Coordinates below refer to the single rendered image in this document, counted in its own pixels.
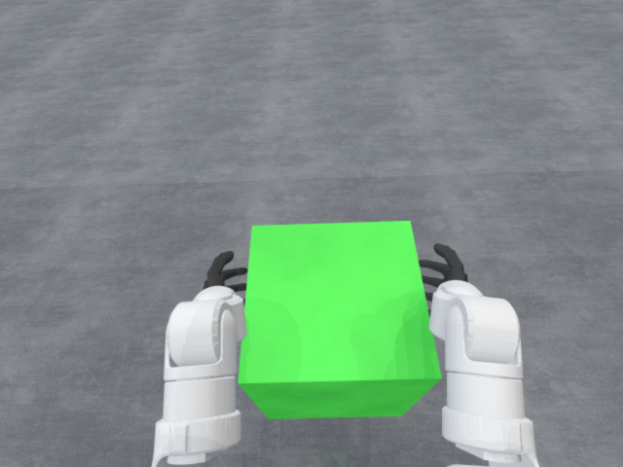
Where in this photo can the robot right forearm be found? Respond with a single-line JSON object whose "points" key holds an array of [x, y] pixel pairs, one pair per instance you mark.
{"points": [[485, 413]]}

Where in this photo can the robot left hand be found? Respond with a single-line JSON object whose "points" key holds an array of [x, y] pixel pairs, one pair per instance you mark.
{"points": [[216, 276]]}

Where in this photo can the robot right hand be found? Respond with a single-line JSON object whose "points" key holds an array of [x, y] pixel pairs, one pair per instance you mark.
{"points": [[452, 271]]}

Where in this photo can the carton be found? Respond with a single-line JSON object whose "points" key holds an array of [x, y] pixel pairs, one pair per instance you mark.
{"points": [[337, 321]]}

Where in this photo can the robot left forearm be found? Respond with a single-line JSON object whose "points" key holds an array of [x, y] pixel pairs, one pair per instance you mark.
{"points": [[200, 419]]}

